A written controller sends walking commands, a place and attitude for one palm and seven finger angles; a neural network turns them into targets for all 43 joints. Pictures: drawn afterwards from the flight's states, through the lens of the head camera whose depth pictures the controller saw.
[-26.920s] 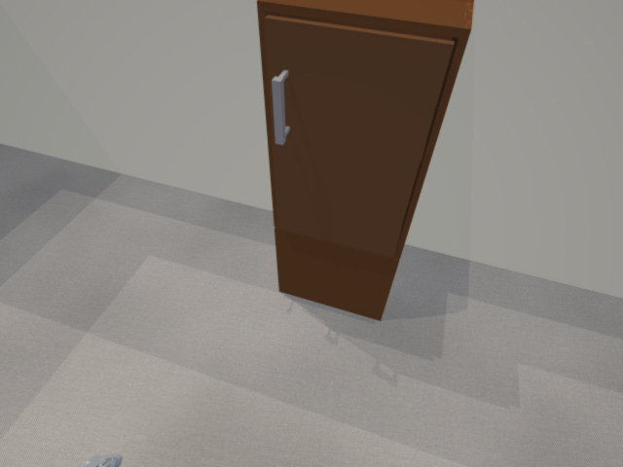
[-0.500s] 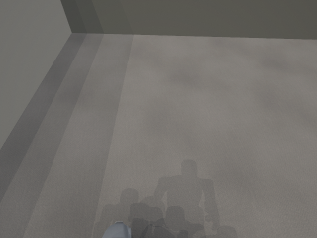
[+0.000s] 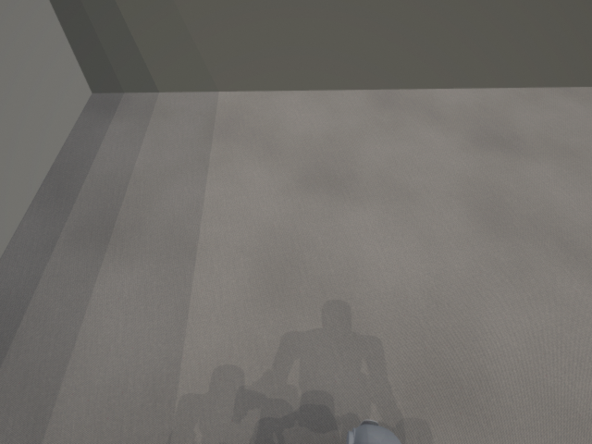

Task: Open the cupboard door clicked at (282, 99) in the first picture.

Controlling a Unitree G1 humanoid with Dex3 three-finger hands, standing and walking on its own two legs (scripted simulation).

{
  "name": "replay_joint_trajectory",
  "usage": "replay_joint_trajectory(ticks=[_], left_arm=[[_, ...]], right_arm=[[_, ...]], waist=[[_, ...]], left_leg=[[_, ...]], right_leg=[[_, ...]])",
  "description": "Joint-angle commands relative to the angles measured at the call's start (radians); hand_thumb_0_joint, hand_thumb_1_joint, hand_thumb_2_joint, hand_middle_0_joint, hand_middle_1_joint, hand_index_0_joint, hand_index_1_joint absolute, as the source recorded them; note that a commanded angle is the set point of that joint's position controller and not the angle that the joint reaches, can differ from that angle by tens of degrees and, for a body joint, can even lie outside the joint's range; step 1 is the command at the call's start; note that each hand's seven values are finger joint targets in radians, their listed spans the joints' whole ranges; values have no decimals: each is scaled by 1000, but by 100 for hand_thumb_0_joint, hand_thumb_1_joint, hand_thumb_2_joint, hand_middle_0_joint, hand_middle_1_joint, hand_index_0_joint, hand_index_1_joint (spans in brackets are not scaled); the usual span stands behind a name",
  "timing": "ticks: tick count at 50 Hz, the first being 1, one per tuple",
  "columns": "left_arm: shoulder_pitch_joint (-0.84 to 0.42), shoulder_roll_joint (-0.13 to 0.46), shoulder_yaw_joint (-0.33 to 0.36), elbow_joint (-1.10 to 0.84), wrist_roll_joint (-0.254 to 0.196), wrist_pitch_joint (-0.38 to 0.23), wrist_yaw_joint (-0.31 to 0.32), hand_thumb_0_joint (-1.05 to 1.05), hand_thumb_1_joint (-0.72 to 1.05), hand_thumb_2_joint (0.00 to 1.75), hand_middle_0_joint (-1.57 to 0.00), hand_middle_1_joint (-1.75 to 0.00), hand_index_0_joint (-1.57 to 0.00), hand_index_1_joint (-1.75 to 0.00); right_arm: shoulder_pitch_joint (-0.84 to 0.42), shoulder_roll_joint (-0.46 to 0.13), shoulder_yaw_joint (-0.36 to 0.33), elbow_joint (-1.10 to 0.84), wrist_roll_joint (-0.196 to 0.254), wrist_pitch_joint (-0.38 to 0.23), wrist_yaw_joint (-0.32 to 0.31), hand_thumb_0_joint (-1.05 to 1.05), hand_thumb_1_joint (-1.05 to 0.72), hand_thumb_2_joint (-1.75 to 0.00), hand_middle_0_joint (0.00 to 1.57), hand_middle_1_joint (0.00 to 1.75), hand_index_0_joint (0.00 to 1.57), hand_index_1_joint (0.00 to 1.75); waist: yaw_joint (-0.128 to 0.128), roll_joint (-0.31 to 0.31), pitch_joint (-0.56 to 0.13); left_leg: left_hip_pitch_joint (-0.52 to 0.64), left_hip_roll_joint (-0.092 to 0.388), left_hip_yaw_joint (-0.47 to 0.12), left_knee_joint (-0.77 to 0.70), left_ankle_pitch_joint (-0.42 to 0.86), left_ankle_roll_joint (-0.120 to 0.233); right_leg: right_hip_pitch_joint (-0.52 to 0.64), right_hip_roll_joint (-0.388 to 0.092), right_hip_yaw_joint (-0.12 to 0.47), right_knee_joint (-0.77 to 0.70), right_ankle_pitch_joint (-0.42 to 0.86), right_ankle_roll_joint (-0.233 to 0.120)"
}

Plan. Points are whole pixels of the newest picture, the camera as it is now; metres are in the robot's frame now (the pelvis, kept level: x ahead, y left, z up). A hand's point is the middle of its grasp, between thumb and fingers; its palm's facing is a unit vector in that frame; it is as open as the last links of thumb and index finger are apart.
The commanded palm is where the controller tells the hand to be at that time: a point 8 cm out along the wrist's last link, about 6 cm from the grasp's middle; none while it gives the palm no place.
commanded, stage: turn to face it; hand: left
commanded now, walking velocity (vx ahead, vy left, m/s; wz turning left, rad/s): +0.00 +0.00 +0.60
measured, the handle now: out of the picture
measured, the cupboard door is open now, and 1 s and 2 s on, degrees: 46 46 46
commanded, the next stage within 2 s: none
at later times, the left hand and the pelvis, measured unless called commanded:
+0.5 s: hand (192, 410) +0.20 +0.19 -0.20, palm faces +0.24 -0.96 -0.15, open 7.3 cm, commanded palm none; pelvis +0.14 -0.01 -0.03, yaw +14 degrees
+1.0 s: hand out of the picture +0.14 +0.14 -0.16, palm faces +0.52 -0.80 -0.29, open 7.4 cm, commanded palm none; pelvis +0.19 -0.07 -0.01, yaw +33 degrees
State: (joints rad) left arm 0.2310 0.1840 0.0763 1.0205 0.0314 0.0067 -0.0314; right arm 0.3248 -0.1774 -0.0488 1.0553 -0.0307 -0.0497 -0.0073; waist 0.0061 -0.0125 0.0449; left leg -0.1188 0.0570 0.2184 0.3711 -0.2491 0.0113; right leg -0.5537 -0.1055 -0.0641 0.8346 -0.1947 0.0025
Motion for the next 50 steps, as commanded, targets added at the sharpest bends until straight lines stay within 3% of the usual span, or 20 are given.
replay_joint_trajectory(ticks=[1, 3, 4, 5, 6, 9, 13, 19, 20, 21, 22, 23, 29, 35, 39, 40, 42, 44, 46, 50], left_arm=[[-59, 8, -10, -65, -3, -29, -3, 0, 90, 90, -20, -30, -20, -30], [23, 40, -12, -27, -3, -43, 8, 0, 90, 90, -20, -30, -20, -30], [116, 96, -1, 2, -3, -59, 18, 0, 90, 90, -20, -30, -20, -30], [220, 188, 15, 39, 1, -72, 31, 0, 90, 90, -20, -30, -20, -30], [262, 256, 19, 47, -14, -68, 34, 0, 90, 90, -20, -30, -20, -30], [90, 169, 4, -2, -19, -53, 63, 0, 90, 90, -20, -30, -20, -30], [-49, 130, -5, -54, -12, -46, 62, 0, 90, 90, -20, -30, -20, -30], [-65, 150, 23, -86, -9, -27, 59, 0, 90, 90, -20, -30, -20, -30], [-70, 144, 23, -99, -15, -18, 57, 0, 90, 90, -20, -30, -20, -30], [-50, 95, 19, -127, -23, -5, 52, 0, 90, 90, -20, -30, -20, -30], [-97, 72, 4, -175, -24, 4, 53, 0, 90, 90, -20, -30, -20, -30], [-148, 90, 5, -198, -11, 9, 52, 0, 90, 90, -20, -30, -20, -30], [-93, 89, 12, -147, -15, 6, 42, 0, 90, 90, -20, -30, -20, -30], [-102, 102, 6, -181, -18, 18, 43, 0, 90, 90, -20, -30, -20, -30], [8, 130, 13, -167, -21, 6, 46, 0, 90, 90, -20, -30, -20, -30], [50, 162, 22, -162, -18, -1, 52, 0, 90, 90, -20, -30, -20, -30], [56, 303, 39, -185, 1, -10, 63, 0, 90, 90, -20, -30, -20, -30], [-31, 231, 27, -204, -7, -14, 72, 0, 90, 90, -20, -30, -20, -30], [-69, 174, 4, -208, -10, -20, 67, 0, 90, 90, -20, -30, -20, -30], [27, 205, 11, -178, -7, -27, 66, 0, 90, 90, -20, -30, -20, -30]], right_arm=[[86, -115, -9, -17, -2, -11, -10, 0, -90, -90, 20, 30, 20, 30], [99, -109, 0, 2, 5, -4, -11, 0, -90, -90, 20, 30, 20, 30], [96, -87, 4, 5, 15, -5, -7, 0, -90, -90, 20, 30, 20, 30], [121, -43, 13, 0, 24, -7, 0, 0, -90, -90, 20, 30, 20, 30], [135, -47, 8, -13, 30, 9, -5, 0, -90, -90, 20, 30, 20, 30], [27, -56, -1, -26, 31, 32, -12, 0, -90, -90, 20, 30, 20, 30], [57, 3, 4, -15, 21, 73, 7, 0, -90, -90, 20, 30, 20, 30], [20, -26, -9, -83, 12, 71, 24, 0, -90, -90, 20, 30, 20, 30], [69, -67, -20, -81, 8, 67, 26, 0, -90, -90, 20, 30, 20, 30], [110, -170, -40, -94, -2, 58, 20, 0, -90, -90, 20, 30, 20, 30], [139, -259, -61, -103, -7, 58, 5, 0, -90, -90, 20, 30, 20, 30], [134, -270, -63, -107, -6, 58, -7, 0, -90, -90, 20, 30, 20, 30], [-40, -206, -44, -165, 6, 34, -21, 0, -90, -90, 20, 30, 20, 30], [-95, -248, -67, -189, 1, 63, -3, 0, -90, -90, 20, 30, 20, 30], [-181, -260, -77, -223, 7, 80, 5, 0, -90, -90, 20, 30, 20, 30], [-196, -232, -74, -237, 14, 84, 8, 0, -90, -90, 20, 30, 20, 30], [-227, -161, -62, -278, 17, 85, 21, 0, -90, -90, 20, 30, 20, 30], [-205, -166, -69, -252, 13, 101, 24, 0, -90, -90, 20, 30, 20, 30], [-193, -148, -58, -221, 13, 108, 34, 0, -90, -90, 20, 30, 20, 30], [-256, -110, -36, -223, 21, 105, 41, 0, -90, -90, 20, 30, 20, 30]], waist=[[-22, 113, 44], [12, 66, -14], [57, -12, -69], [87, -179, -169], [87, -235, -214], [53, -223, -144], [-30, -133, -54], [-37, -92, -54], [-67, 6, -76], [-82, 306, -93], [-116, 417, -109], [-116, 256, -122], [-30, 148, -157], [-38, 186, -107], [13, 180, -90], [34, 98, -91], [61, -301, -59], [-1, -241, -56], [-32, -212, -30], [15, -160, -70]], left_leg=[[-105, 242, -105, -125, 172, 107], [-119, 189, -98, 16, 256, 68], [-205, 134, -77, 154, 217, 29], [-371, 22, -11, 373, -50, -19], [-380, -15, -68, 601, -441, -37], [-467, 60, -201, 797, -320, -50], [-333, 51, -136, 645, -179, -67], [-203, 16, -71, 260, -16, -56], [-93, 24, -98, 160, 104, -45], [-35, 214, -416, 37, 328, 55], [-17, 406, -686, -47, 506, 200], [-47, 401, -702, -63, 323, 222], [16, 207, -407, 23, 585, 134], [-89, 182, -459, -15, 295, 139], [-245, 127, -493, 41, 165, 100], [-346, 73, -474, 103, 43, 61], [-530, -116, -234, 603, -367, -50], [-503, -48, -275, 844, -284, -49], [-482, -22, -238, 861, -183, -74], [-420, -33, -153, 598, -194, -88]], right_leg=[[159, 33, -41, -178, 51, -6], [364, 70, -75, -304, 96, -12], [546, 9, 5, -338, 205, -32], [747, -223, 226, -372, 387, -102], [722, -385, 325, -470, 459, -198], [592, -343, 183, -468, 570, -205], [323, -267, -43, -521, 368, -127], [317, -249, -133, -363, 166, -64], [254, -227, -159, -256, 59, -31], [104, -96, -190, -39, -241, 46], [-23, 7, -95, 197, -549, 79], [-42, 16, 11, 338, -468, 63], [-43, 16, 67, 292, -203, 89], [103, 62, 38, 22, -236, 80], [342, 103, 8, -266, -103, 59], [461, 55, 44, -415, -67, 45], [427, -396, 471, -638, -125, -143], [341, -322, 360, -572, 15, -157], [349, -218, 131, -499, 277, -118], [499, -220, 17, -428, 529, -105]])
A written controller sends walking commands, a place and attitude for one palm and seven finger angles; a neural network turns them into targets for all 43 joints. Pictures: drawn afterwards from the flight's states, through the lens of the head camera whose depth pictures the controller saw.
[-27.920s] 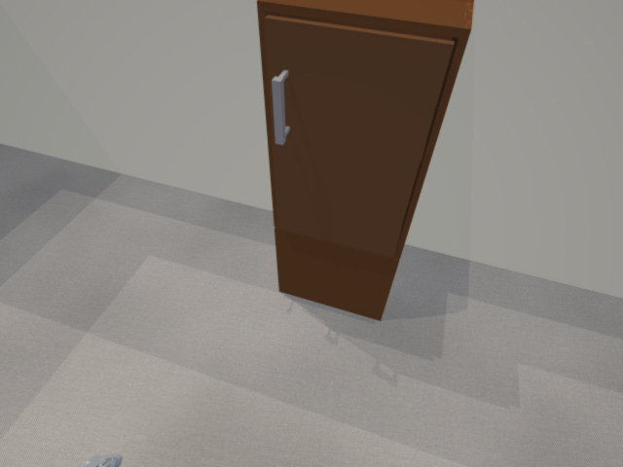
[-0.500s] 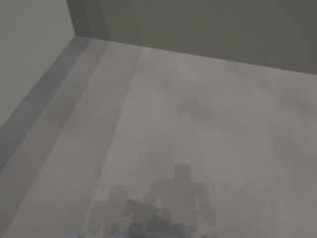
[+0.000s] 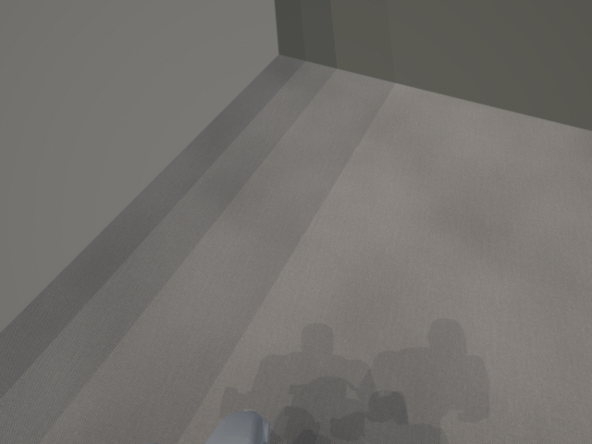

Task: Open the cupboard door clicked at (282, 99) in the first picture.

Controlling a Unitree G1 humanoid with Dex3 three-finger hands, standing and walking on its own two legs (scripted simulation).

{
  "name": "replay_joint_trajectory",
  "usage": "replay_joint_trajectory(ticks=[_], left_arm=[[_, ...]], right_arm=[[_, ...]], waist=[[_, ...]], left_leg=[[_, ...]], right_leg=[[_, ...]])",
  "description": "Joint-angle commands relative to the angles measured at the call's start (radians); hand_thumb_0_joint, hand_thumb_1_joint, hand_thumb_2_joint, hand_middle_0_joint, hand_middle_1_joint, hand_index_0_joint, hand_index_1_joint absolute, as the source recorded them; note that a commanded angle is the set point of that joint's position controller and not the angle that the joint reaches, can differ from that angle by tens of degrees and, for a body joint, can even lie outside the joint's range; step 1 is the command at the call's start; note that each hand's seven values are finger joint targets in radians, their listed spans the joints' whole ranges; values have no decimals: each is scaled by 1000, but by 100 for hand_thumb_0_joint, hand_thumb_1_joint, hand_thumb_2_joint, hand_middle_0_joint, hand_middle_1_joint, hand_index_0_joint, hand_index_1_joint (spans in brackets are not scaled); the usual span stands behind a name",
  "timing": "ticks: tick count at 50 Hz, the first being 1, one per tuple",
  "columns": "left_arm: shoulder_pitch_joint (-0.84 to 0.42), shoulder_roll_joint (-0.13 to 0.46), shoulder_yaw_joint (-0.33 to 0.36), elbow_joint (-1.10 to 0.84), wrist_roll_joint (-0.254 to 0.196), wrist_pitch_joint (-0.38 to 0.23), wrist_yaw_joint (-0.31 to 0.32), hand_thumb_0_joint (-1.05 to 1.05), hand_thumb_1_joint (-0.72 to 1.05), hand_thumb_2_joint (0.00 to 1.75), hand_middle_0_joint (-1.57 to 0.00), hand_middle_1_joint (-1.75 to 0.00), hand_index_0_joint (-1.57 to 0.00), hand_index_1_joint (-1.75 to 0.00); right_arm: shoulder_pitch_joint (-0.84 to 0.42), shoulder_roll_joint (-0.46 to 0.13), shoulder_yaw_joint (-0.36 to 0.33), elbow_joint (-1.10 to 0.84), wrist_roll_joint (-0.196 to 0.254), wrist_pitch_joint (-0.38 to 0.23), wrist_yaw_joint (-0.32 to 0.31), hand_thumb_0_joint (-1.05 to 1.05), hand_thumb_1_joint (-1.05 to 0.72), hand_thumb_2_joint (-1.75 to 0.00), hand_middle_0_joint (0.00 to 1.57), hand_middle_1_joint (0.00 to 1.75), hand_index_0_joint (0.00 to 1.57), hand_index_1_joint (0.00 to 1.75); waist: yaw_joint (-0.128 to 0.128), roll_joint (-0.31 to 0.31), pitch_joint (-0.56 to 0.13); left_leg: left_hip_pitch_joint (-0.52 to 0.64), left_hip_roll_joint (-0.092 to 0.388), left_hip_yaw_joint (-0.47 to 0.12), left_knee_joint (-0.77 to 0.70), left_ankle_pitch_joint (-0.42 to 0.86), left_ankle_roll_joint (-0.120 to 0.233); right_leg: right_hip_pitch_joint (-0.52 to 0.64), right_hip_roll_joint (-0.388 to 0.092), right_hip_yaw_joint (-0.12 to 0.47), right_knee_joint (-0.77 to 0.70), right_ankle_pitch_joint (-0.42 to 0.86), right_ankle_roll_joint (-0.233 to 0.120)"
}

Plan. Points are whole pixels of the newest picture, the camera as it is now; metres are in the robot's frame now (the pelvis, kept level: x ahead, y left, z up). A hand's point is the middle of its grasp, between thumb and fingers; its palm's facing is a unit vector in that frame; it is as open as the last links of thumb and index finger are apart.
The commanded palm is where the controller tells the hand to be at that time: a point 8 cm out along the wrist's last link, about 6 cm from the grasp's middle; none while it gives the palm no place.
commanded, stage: turn to face it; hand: left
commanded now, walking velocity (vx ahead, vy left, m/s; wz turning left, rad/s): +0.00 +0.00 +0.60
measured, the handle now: out of the picture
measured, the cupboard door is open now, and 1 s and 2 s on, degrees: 46 46 46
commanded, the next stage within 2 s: none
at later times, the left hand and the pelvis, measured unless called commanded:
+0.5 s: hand out of the picture +0.05 +0.23 -0.16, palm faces +0.32 -0.90 -0.28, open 7.4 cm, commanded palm none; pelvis +0.01 -0.01 +0.00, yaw +18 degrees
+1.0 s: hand out of the picture -0.07 +0.18 -0.19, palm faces +0.62 -0.75 -0.23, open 7.4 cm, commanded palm none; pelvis +0.02 -0.02 -0.02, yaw +38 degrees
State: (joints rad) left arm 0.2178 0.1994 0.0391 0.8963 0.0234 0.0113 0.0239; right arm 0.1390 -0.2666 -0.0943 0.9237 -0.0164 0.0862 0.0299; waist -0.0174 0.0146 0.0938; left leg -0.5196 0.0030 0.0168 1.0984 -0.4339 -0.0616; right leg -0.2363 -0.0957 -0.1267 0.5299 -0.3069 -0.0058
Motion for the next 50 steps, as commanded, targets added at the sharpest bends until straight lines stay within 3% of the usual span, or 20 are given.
replay_joint_trajectory(ticks=[1, 4, 8, 9, 10, 11, 15, 22, 25, 26, 28, 30, 33, 40, 43, 44, 45, 46, 47, 50], left_arm=[[62, 198, 52, -46, 3, -30, 11, 0, 90, 90, -20, -30, -20, -30], [93, 222, 61, -26, 7, -28, 9, 0, 90, 90, -20, -30, -20, -30], [55, 231, 73, -31, -6, -22, -1, 0, 90, 90, -20, -30, -20, -30], [41, 204, 68, -44, -10, -19, -5, 0, 90, 90, -20, -30, -20, -30], [10, 131, 50, -92, -17, -15, -13, 0, 90, 90, -20, -30, -20, -30], [-61, 142, 43, -130, -5, 2, -4, 0, 90, 90, -20, -30, -20, -30], [-54, 129, 54, -67, -6, 15, -11, 0, 90, 90, -20, -30, -20, -30], [-64, 110, 48, -85, -11, 15, -14, 0, 90, 90, -20, -30, -20, -30], [15, 119, 53, -74, -14, 3, -11, 0, 90, 90, -20, -30, -20, -30], [61, 146, 60, -67, -12, -7, -6, 0, 90, 90, -20, -30, -20, -30], [81, 295, 82, -74, 9, -17, 7, 0, 90, 90, -20, -30, -20, -30], [1, 223, 66, -90, -1, -17, 18, 0, 90, 90, -20, -30, -20, -30], [-65, 163, 43, -108, -1, -22, 12, 0, 90, 90, -20, -30, -20, -30], [51, 222, 67, -55, 7, -24, 9, 0, 90, 90, -20, -30, -20, -30], [41, 230, 75, -46, -1, -21, 2, 0, 90, 90, -20, -30, -20, -30], [30, 220, 74, -46, -6, -17, -2, 0, 90, 90, -20, -30, -20, -30], [27, 186, 73, -69, -13, -11, -6, 0, 90, 90, -20, -30, -20, -30], [-26, 113, 48, -119, -17, -6, -12, 0, 90, 90, -20, -30, -20, -30], [-97, 137, 46, -141, -3, 10, -2, 0, 90, 90, -20, -30, -20, -30], [-100, 123, 53, -89, -6, 13, -11, 0, 90, 90, -20, -30, -20, -30]], right_arm=[[-88, -15, 15, -94, 7, -34, 5, 0, -90, -90, 20, 30, 20, 30], [-114, -11, 21, -107, 11, -41, 5, 0, -90, -90, 20, 30, 20, 30], [-17, -55, 12, -88, 5, -53, -2, 0, -90, -90, 20, 30, 20, 30], [49, -122, -6, -75, -1, -61, -3, 0, -90, -90, 20, 30, 20, 30], [134, -241, -39, -66, -9, -65, -12, 0, -90, -90, 20, 30, 20, 30], [193, -268, -42, -42, -4, -56, -21, 0, -90, -90, 20, 30, 20, 30], [24, -163, -16, -81, -7, -70, -46, 0, -90, -90, 20, 30, 20, 30], [17, -175, -24, -83, -14, -63, -36, 0, -90, -90, 20, 30, 20, 30], [-28, -172, -30, -101, -9, -53, -34, 0, -90, -90, 20, 30, 20, 30], [-41, -150, -27, -109, -2, -53, -32, 0, -90, -90, 20, 30, 20, 30], [-35, -63, -14, -145, 7, -55, -19, 0, -90, -90, 20, 30, 20, 30], [-45, -81, -22, -119, 0, -36, -18, 0, -90, -90, 20, 30, 20, 30], [-4, -43, -6, -80, 1, -26, -1, 0, -90, -90, 20, 30, 20, 30], [-75, -7, 16, -94, 10, -41, 6, 0, -90, -90, 20, 30, 20, 30], [-19, -26, 14, -84, 8, -50, 0, 0, -90, -90, 20, 30, 20, 30], [18, -51, 7, -76, 5, -54, 0, 0, -90, -90, 20, 30, 20, 30], [87, -133, -15, -66, -3, -63, -4, 0, -90, -90, 20, 30, 20, 30], [173, -244, -43, -56, -9, -63, -14, 0, -90, -90, 20, 30, 20, 30], [219, -248, -42, -29, -8, -59, -23, 0, -90, -90, 20, 30, 20, 30], [70, -167, -21, -66, -9, -69, -46, 0, -90, -90, 20, 30, 20, 30]], waist=[[52, -195, -126], [72, -243, -136], [7, -179, -169], [-30, -23, -220], [-82, 291, -247], [-101, 192, -230], [-9, 156, -149], [-2, 160, -129], [39, 164, -141], [67, 95, -150], [91, -352, -143], [47, -288, -95], [-1, -226, -91], [66, -220, -123], [31, -209, -155], [6, -154, -168], [-37, 37, -219], [-88, 320, -220], [-108, 211, -222], [-34, 168, -144]], left_leg=[[0, 16, 65, -190, -16, -14], [59, 6, 93, -334, -32, 1], [309, -4, 113, -612, 188, 34], [496, 112, -17, -686, 406, 78], [637, 404, -401, -692, 846, 250], [583, 472, -406, -690, 875, 330], [393, 264, -236, -722, 663, 226], [296, 206, -273, -731, 482, 210], [190, 168, -298, -666, 426, 179], [115, 122, -277, -599, 352, 139], [-109, -76, -37, -128, -197, 22], [-95, 8, -85, 137, -119, 25], [-47, 31, -18, 105, 6, -6], [66, 12, 89, -327, -36, 1], [203, -4, 111, -522, 99, 20], [317, 3, 94, -627, 201, 33], [498, 151, -88, -683, 439, 102], [582, 419, -439, -719, 837, 269], [530, 441, -433, -718, 722, 322], [382, 288, -305, -741, 567, 244]], right_leg=[[205, -236, 82, -109, 679, -99], [237, -260, 67, -72, 728, -101], [112, -250, -20, 77, 615, -27], [-47, -204, -60, 248, 412, 25], [-337, -52, -72, 484, -279, 103], [-388, -39, 54, 598, -375, 91], [-342, -20, 131, 640, -136, 93], [-166, 53, 91, 298, -131, 83], [25, 89, 69, 67, -16, 71], [144, 58, 90, -89, 65, 64], [199, -401, 507, -283, 142, -122], [68, -340, 413, -241, 209, -157], [62, -227, 136, -185, 401, -102], [208, -271, 62, -91, 617, -108], [171, -265, 9, 3, 599, -61], [96, -247, -22, 85, 530, -23], [-91, -182, -72, 262, 296, 37], [-348, -37, -60, 488, -363, 104], [-368, -31, 72, 600, -379, 82], [-364, -27, 135, 644, -165, 85]])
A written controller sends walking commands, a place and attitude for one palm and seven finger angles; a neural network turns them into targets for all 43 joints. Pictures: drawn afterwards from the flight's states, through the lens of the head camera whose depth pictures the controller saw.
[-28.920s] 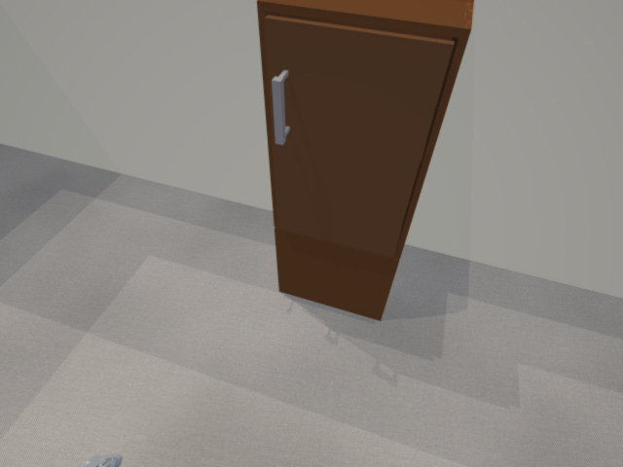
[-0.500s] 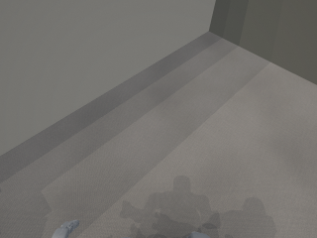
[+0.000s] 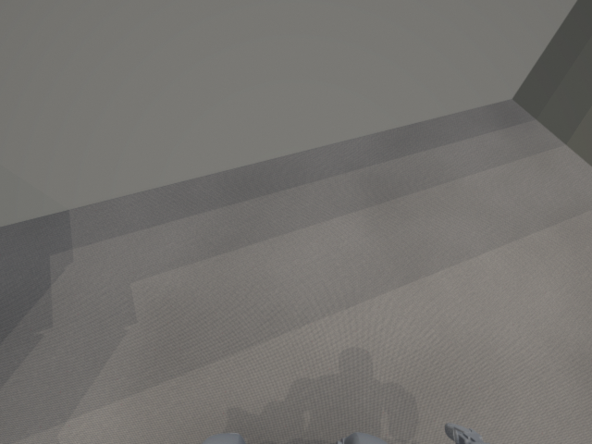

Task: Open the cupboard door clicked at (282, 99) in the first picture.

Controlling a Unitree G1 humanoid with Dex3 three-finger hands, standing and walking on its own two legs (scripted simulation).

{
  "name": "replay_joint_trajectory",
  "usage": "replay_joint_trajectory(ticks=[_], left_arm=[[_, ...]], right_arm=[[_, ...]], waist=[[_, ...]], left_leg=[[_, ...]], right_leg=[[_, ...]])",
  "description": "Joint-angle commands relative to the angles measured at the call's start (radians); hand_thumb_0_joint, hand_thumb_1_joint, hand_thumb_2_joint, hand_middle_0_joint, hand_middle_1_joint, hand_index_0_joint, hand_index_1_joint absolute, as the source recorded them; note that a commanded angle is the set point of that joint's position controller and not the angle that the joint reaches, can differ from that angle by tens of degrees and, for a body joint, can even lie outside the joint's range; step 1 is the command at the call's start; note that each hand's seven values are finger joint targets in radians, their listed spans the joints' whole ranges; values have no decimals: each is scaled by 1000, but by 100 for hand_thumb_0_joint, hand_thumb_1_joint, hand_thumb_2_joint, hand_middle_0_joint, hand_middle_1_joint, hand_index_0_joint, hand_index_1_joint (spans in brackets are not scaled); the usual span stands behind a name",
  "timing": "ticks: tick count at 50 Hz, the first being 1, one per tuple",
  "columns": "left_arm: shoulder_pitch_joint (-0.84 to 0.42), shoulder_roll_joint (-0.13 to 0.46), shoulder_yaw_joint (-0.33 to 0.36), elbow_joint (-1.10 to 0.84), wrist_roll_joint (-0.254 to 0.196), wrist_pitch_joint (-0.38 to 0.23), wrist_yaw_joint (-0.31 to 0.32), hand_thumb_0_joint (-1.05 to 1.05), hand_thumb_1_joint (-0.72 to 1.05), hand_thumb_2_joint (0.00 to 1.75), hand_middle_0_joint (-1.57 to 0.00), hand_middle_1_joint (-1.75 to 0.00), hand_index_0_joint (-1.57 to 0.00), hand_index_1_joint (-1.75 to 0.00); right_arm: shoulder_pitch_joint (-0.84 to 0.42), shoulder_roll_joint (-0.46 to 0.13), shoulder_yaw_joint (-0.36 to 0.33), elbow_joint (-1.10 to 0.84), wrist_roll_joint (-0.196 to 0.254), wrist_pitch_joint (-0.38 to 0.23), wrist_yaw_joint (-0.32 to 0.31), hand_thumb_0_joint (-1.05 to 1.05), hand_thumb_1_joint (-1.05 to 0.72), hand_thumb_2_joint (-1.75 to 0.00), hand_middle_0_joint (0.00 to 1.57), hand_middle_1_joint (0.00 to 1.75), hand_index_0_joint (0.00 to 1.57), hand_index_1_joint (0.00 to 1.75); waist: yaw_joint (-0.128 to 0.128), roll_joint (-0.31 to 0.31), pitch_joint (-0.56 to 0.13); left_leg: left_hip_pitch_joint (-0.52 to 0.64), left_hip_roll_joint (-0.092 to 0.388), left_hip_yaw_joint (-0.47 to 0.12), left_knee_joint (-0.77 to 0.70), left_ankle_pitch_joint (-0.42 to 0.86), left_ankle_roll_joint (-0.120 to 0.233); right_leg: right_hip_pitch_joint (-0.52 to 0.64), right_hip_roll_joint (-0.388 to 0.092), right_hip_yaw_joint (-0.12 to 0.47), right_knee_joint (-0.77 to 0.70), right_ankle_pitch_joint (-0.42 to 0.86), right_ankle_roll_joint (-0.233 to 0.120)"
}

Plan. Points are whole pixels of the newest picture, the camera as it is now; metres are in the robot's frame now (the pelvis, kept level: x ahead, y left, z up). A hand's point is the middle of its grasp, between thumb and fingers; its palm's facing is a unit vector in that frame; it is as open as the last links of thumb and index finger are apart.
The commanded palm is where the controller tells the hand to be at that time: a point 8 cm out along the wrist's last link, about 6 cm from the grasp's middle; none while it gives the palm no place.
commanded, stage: turn to face it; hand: left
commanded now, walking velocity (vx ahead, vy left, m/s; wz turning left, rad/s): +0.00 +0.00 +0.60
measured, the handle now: out of the picture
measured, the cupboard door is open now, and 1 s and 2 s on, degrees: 46 46 46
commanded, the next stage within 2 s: take the last steps up to it in 1.96 s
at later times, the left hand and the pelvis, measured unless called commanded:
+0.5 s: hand out of the picture +0.04 +0.16 -0.14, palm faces +0.28 -0.93 -0.25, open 7.4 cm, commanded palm none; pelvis +0.01 -0.04 +0.02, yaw +18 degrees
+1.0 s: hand out of the picture +0.01 +0.21 -0.14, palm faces +0.55 -0.79 -0.27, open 7.4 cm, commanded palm none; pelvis +0.03 -0.03 +0.01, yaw +34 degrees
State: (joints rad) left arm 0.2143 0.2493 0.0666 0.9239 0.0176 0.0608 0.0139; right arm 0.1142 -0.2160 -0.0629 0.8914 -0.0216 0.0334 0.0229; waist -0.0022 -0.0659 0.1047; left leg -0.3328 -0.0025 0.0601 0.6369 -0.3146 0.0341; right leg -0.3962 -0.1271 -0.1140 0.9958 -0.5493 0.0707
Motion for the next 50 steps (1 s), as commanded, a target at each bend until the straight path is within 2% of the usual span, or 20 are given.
replay_joint_trajectory(ticks=[1, 8, 12, 13, 14, 15, 16, 17, 18, 20, 26, 28, 30, 31, 32, 33, 36, 39, 46, 50], left_arm=[[-68, 71, 27, -103, 1, -34, -4, 0, 90, 90, -20, -30, -20, -30], [-65, 60, 22, -112, -3, -31, -3, 0, 90, 90, -20, -30, -20, -30], [19, 71, 25, -100, -8, -46, 2, 0, 90, 90, -20, -30, -20, -30], [64, 98, 34, -94, -6, -56, 7, 0, 90, 90, -20, -30, -20, -30], [103, 186, 51, -93, 11, -69, 17, 0, 90, 90, -20, -30, -20, -30], [86, 238, 52, -103, 15, -67, 19, 0, 90, 90, -20, -30, -20, -30], [53, 193, 41, -109, 6, -72, 24, 0, 90, 90, -20, -30, -20, -30], [7, 164, 32, -117, 3, -72, 25, 0, 90, 90, -20, -30, -20, -30], [-37, 126, 21, -124, 0, -73, 22, 0, 90, 90, -20, -30, -20, -30], [-40, 107, 16, -128, 5, -76, 24, 0, 90, 90, -20, -30, -20, -30], [70, 171, 39, -79, 12, -74, 21, 0, 90, 90, -20, -30, -20, -30], [72, 180, 45, -72, 10, -71, 17, 0, 90, 90, -20, -30, -20, -30], [51, 181, 49, -73, -1, -68, 10, 0, 90, 90, -20, -30, -20, -30], [44, 152, 46, -94, -7, -62, 4, 0, 90, 90, -20, -30, -20, -30], [7, 72, 22, -139, -13, -58, -3, 0, 90, 90, -20, -30, -20, -30], [-61, 91, 17, -163, 1, -41, 9, 0, 90, 90, -20, -30, -20, -30], [-93, 78, 24, -121, -2, -36, 3, 0, 90, 90, -20, -30, -20, -30], [-38, 72, 26, -92, 0, -31, -5, 0, 90, 90, -20, -30, -20, -30], [-88, 65, 20, -124, -3, -33, -1, 0, 90, 90, -20, -30, -20, -30], [-16, 71, 22, -114, -10, -46, 6, 0, 90, 90, -20, -30, -20, -30]], right_arm=[[68, -207, -45, -41, -4, -20, -40, 0, -90, -90, 20, 30, 20, 30], [52, -218, -54, -41, -8, -10, -30, 0, -90, -90, 20, 30, 20, 30], [5, -217, -62, -63, -2, 2, -27, 0, -90, -90, 20, 30, 20, 30], [-5, -189, -60, -72, 5, 2, -25, 0, -90, -90, 20, 30, 20, 30], [3, -132, -52, -86, 15, 2, -17, 0, -90, -90, 20, 30, 20, 30], [-13, -110, -49, -107, 12, 0, -12, 0, -90, -90, 20, 30, 20, 30], [-15, -143, -55, -93, 1, 8, -11, 0, -90, -90, 20, 30, 20, 30], [-10, -130, -56, -74, 3, 16, -8, 0, -90, -90, 20, 30, 20, 30], [4, -124, -51, -56, 2, 20, -3, 0, -90, -90, 20, 30, 20, 30], [6, -93, -39, -46, 7, 23, 6, 0, -90, -90, 20, 30, 20, 30], [-75, -58, -14, -61, 16, 12, 12, 0, -90, -90, 20, 30, 20, 30], [-52, -66, -13, -60, 16, 4, 9, 0, -90, -90, 20, 30, 20, 30], [25, -100, -22, -46, 10, -4, 6, 0, -90, -90, 20, 30, 20, 30], [94, -177, -42, -34, 2, -12, 2, 0, -90, -90, 20, 30, 20, 30], [181, -293, -74, -23, -4, -14, -5, 0, -90, -90, 20, 30, 20, 30], [235, -305, -73, 0, 2, -7, -14, 0, -90, -90, 20, 30, 20, 30], [102, -221, -49, -34, -3, -16, -40, 0, -90, -90, 20, 30, 20, 30], [57, -202, -39, -42, -1, -25, -40, 0, -90, -90, 20, 30, 20, 30], [74, -214, -54, -35, -8, -11, -31, 0, -90, -90, 20, 30, 20, 30], [34, -210, -62, -49, -4, -1, -29, 0, -90, -90, 20, 30, 20, 30]], waist=[[-25, 226, -148], [-20, 219, -134], [20, 232, -145], [47, 163, -160], [67, -80, -176], [69, -243, -140], [46, -210, -118], [19, -189, -100], [-7, -156, -88], [-12, -145, -104], [50, -136, -131], [41, -139, -145], [-11, -87, -174], [-52, 73, -226], [-100, 388, -250], [-119, 285, -259], [-54, 237, -151], [-11, 204, -153], [-26, 214, -136], [10, 238, -151]], left_leg=[[189, 260, -303, -282, 456, 129], [118, 212, -334, -290, 304, 122], [-2, 166, -369, -215, 270, 87], [-84, 119, -352, -143, 202, 48], [-251, -2, -226, 53, -26, -26], [-298, -81, -100, 326, -304, -70], [-284, -21, -152, 494, -270, -62], [-288, -1, -140, 584, -216, -72], [-283, 18, -122, 616, -148, -85], [-249, 26, -74, 535, -121, -100], [-137, 9, 31, 160, -149, -94], [-63, -7, 57, 34, -101, -81], [116, -13, 55, -157, 76, -61], [309, 115, -96, -207, 313, -2], [431, 405, -476, -236, 738, 168], [378, 441, -485, -243, 666, 224], [196, 298, -368, -282, 475, 159], [190, 233, -287, -287, 450, 124], [133, 206, -371, -287, 340, 128], [29, 164, -412, -219, 350, 98]], right_leg=[[-186, 12, 118, 155, 116, 11], [-33, 75, 87, -136, 117, 5], [194, 120, 60, -419, 234, -10], [320, 82, 93, -574, 305, -20], [444, -139, 325, -721, 266, -82], [351, -366, 500, -765, 343, -199], [261, -345, 454, -739, 406, -228], [236, -288, 392, -711, 471, -221], [238, -227, 263, -675, 574, -202], [273, -189, 138, -637, 737, -183], [380, -227, 59, -552, 916, -182], [370, -230, 37, -501, 927, -163], [278, -207, -26, -370, 846, -100], [97, -154, -71, -197, 630, -42], [-180, -7, -71, 41, -88, 27], [-201, 1, 62, 149, -139, 6], [-198, -3, 131, 192, 64, 10], [-145, 20, 118, 105, 137, 14], [-37, 80, 97, -140, 120, 8], [173, 124, 79, -396, 211, -9]])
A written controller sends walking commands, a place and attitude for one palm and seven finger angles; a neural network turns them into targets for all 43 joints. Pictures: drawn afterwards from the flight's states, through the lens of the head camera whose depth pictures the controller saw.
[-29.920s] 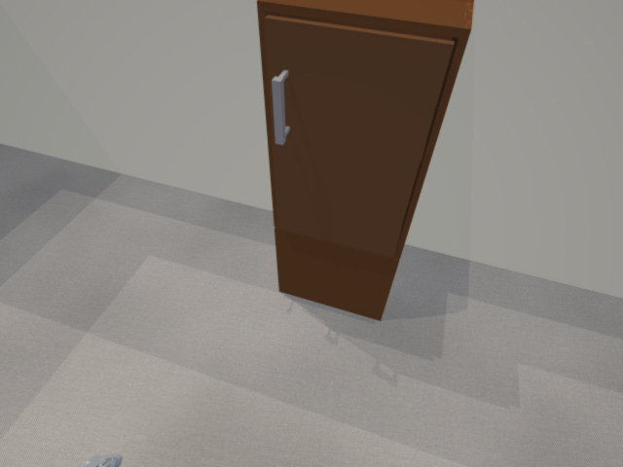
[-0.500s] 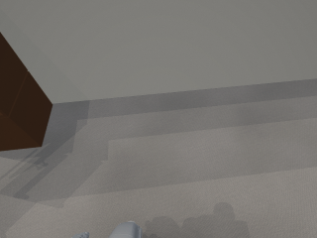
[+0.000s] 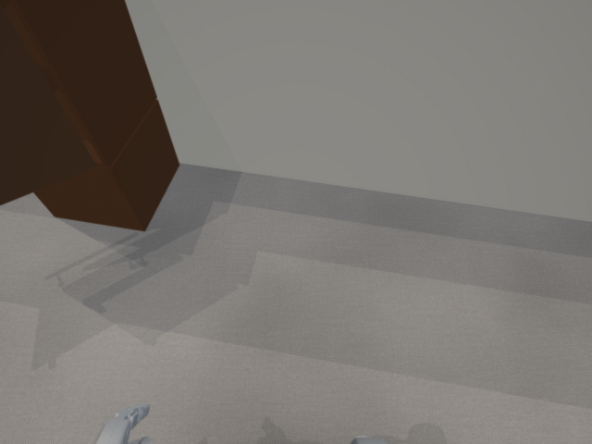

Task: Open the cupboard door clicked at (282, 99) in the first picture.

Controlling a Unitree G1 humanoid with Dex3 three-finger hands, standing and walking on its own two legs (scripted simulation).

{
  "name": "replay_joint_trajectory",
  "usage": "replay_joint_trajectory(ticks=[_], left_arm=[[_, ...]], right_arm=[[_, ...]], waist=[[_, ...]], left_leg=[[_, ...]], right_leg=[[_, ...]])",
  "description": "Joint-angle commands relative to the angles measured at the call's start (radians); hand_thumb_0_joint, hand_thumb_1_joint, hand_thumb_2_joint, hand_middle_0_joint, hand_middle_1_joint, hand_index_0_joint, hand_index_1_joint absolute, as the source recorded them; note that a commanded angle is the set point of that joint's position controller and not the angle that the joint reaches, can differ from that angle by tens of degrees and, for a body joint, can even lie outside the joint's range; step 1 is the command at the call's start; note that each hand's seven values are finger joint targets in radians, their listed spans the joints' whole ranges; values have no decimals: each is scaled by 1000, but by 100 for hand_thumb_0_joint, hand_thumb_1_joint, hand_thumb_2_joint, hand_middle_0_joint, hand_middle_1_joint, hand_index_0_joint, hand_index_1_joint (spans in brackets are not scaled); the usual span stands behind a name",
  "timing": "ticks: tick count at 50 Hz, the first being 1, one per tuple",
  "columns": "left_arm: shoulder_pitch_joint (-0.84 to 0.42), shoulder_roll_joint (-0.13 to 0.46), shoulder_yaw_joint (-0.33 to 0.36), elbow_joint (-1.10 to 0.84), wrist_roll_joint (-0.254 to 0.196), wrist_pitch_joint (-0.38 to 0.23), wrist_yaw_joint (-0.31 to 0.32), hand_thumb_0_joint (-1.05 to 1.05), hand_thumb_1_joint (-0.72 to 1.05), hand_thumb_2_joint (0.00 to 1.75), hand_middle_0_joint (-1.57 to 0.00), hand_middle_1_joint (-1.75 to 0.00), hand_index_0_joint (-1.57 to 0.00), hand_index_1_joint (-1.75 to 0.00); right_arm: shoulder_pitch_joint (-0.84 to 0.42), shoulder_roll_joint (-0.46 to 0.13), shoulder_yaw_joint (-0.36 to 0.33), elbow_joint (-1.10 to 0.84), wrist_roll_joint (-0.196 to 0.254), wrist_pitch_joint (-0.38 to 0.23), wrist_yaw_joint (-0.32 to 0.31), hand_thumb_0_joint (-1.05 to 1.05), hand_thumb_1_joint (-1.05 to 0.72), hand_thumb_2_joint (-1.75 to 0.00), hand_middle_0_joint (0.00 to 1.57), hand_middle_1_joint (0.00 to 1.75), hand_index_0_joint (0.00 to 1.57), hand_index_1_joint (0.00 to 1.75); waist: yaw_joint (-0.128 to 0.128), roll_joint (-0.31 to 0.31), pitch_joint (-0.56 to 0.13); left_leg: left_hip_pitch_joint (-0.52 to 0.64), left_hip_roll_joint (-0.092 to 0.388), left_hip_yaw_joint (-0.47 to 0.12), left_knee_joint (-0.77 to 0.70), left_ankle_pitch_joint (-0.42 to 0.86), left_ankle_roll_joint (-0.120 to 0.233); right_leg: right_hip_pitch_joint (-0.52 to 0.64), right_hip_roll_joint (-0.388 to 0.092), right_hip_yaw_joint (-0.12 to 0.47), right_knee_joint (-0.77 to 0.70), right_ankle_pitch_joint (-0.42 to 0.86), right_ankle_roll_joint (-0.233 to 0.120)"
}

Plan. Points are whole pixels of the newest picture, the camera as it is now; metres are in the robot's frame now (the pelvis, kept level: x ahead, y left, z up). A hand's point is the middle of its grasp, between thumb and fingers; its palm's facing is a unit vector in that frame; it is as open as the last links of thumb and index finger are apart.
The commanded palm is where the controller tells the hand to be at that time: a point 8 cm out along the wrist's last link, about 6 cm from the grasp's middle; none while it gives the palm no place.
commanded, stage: turn to face it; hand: left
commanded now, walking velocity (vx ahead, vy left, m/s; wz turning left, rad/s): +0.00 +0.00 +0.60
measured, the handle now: out of the picture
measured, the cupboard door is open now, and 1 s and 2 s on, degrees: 46 46 46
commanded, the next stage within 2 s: take the last steps up to it in 0.96 s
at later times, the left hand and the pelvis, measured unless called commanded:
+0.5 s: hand out of the picture -0.03 +0.21 -0.19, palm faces +0.36 -0.90 -0.23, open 7.4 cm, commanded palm none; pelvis +0.00 +0.00 -0.02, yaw +20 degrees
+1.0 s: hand out of the picture +0.01 +0.18 -0.16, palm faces +0.51 -0.82 -0.25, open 7.4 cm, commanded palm none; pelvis +0.03 -0.03 +0.00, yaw +32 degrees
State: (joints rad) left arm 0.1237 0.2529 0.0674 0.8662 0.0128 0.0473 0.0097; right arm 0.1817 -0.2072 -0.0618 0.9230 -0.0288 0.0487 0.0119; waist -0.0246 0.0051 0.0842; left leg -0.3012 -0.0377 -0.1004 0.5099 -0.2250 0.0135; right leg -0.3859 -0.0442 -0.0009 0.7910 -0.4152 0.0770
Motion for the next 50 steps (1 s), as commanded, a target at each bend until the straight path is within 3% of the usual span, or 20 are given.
replay_joint_trajectory(ticks=[1, 2, 3, 4, 8, 16, 19, 20, 21, 22, 23, 27, 29, 37, 41, 43, 44, 45, 47, 50], left_arm=[[116, 83, 28, -49, -6, -40, 13, 0, 90, 90, -20, -30, -20, -30], [147, 144, 40, -46, 4, -51, 22, 0, 90, 90, -20, -30, -20, -30], [153, 216, 52, -49, 18, -55, 27, 0, 90, 90, -20, -30, -20, -30], [130, 217, 46, -65, 13, -51, 30, 0, 90, 90, -20, -30, -20, -30], [22, 100, 13, -77, 5, -59, 26, 0, 90, 90, -20, -30, -20, -30], [169, 166, 37, -14, 15, -59, 22, 0, 90, 90, -20, -30, -20, -30], [158, 174, 45, -6, 13, -56, 17, 0, 90, 90, -20, -30, -20, -30], [140, 175, 48, -11, 5, -53, 13, 0, 90, 90, -20, -30, -20, -30], [132, 145, 45, -30, -3, -48, 8, 0, 90, 90, -20, -30, -20, -30], [97, 66, 20, -76, -7, -44, 0, 0, 90, 90, -20, -30, -20, -30], [32, 85, 15, -95, 6, -26, 12, 0, 90, 90, -20, -30, -20, -30], [39, 70, 21, -28, 5, -18, 3, 0, 90, 90, -20, -30, -20, -30], [71, 68, 20, -12, 4, -17, 1, 0, 90, 90, -20, -30, -20, -30], [26, 48, 10, -31, 2, -15, 3, 0, 90, 90, -20, -30, -20, -30], [89, 44, 9, -16, -4, -29, 8, 0, 90, 90, -20, -30, -20, -30], [159, 87, 21, 7, -1, -49, 18, 0, 90, 90, -20, -30, -20, -30], [184, 165, 36, 11, 15, -60, 25, 0, 90, 90, -20, -30, -20, -30], [177, 195, 33, 2, 16, -58, 22, 0, 90, 90, -20, -30, -20, -30], [110, 134, 19, -4, 8, -63, 27, 0, 90, 90, -20, -30, -20, -30], [74, 83, 9, -8, 7, -69, 26, 0, 90, 90, -20, -30, -20, -30]], right_arm=[[-48, -205, -61, -87, 10, -16, -16, 0, -90, -90, 20, 30, 20, 30], [-37, -158, -57, -96, 19, -16, -10, 0, -90, -90, 20, 30, 20, 30], [-38, -106, -48, -118, 23, -18, -5, 0, -90, -90, 20, 30, 20, 30], [-30, -147, -57, -118, 12, -11, 0, 0, -90, -90, 20, 30, 20, 30], [-31, -109, -47, -66, 10, 13, 17, 0, -90, -90, 20, 30, 20, 30], [-135, -68, -17, -85, 21, -1, 22, 0, -90, -90, 20, 30, 20, 30], [-83, -83, -19, -79, 20, -11, 19, 0, -90, -90, 20, 30, 20, 30], [-34, -108, -24, -68, 17, -17, 17, 0, -90, -90, 20, 30, 20, 30], [37, -188, -44, -55, 10, -27, 13, 0, -90, -90, 20, 30, 20, 30], [119, -307, -76, -45, 4, -30, 5, 0, -90, -90, 20, 30, 20, 30], [168, -316, -72, -21, 10, -23, -4, 0, -90, -90, 20, 30, 20, 30], [5, -215, -40, -62, 4, -37, -32, 0, -90, -90, 20, 30, 20, 30], [-2, -198, -31, -62, 7, -43, -32, 0, -90, -90, 20, 30, 20, 30], [13, -196, -36, -44, 0, -30, -25, 0, -90, -90, 20, 30, 20, 30], [-4, -190, -39, -46, 3, -25, -26, 0, -90, -90, 20, 30, 20, 30], [-12, -145, -34, -46, 17, -27, -21, 0, -90, -90, 20, 30, 20, 30], [3, -89, -26, -58, 26, -29, -13, 0, -90, -90, 20, 30, 20, 30], [-15, -91, -29, -73, 21, -22, -11, 0, -90, -90, 20, 30, 20, 30], [-33, -102, -37, -39, 12, 2, -10, 0, -90, -90, 20, 30, 20, 30], [0, -75, -28, -1, 16, 4, -3, 0, -90, -90, 20, 30, 20, 30]], waist=[[59, 122, -149], [74, -36, -162], [83, -287, -144], [72, -229, -127], [3, -222, -51], [75, -221, -104], [43, -204, -133], [8, -165, -153], [-34, 10, -209], [-78, 324, -228], [-95, 233, -241], [-4, 127, -125], [11, 115, -139], [0, 150, -94], [29, 140, -124], [65, 28, -145], [69, -201, -151], [76, -248, -119], [43, -233, -42], [14, -183, -56]], left_leg=[[-59, 166, -240, -44, 216, 86], [-206, 87, -173, 77, 33, 29], [-334, -59, 45, 329, -322, -52], [-285, -12, 29, 545, -377, -48], [-285, 54, 73, 721, -183, -76], [-166, 42, 200, 285, -236, -74], [-21, 28, 221, 87, -128, -53], [85, 25, 218, -24, -27, -40], [280, 156, 65, -91, 205, 17], [406, 442, -314, -115, 644, 183], [354, 475, -302, -116, 592, 237], [183, 302, -136, -152, 445, 159], [188, 278, -101, -152, 463, 153], [101, 254, -165, -173, 289, 155], [46, 226, -201, -109, 321, 138], [-88, 147, -144, 9, 172, 60], [-232, 10, 8, 186, -108, -15], [-223, -29, 58, 410, -385, -32], [-249, 22, 26, 639, -307, -40], [-229, 48, 63, 650, -200, -60]], right_leg=[[273, 26, -27, -335, 163, -22], [419, -120, 115, -470, 144, -60], [429, -391, 359, -537, 198, -179], [272, -475, 351, -545, 206, -248], [208, -271, 38, -469, 470, -186], [374, -315, -74, -355, 772, -184], [324, -315, -115, -263, 726, -143], [267, -300, -154, -178, 685, -107], [90, -247, -199, 2, 473, -50], [-195, -97, -191, 242, -232, 19], [-212, -91, -57, 342, -275, -2], [-195, -80, 5, 385, -22, 3], [-160, -69, 1, 330, 5, 5], [-34, -10, -31, 69, -13, -2], [145, 33, -48, -166, 71, -21], [363, -50, 25, -419, 228, -44], [443, -273, 250, -484, 316, -124], [314, -432, 333, -516, 378, -235], [197, -343, 271, -516, 386, -248], [224, -260, 73, -470, 547, -207]])
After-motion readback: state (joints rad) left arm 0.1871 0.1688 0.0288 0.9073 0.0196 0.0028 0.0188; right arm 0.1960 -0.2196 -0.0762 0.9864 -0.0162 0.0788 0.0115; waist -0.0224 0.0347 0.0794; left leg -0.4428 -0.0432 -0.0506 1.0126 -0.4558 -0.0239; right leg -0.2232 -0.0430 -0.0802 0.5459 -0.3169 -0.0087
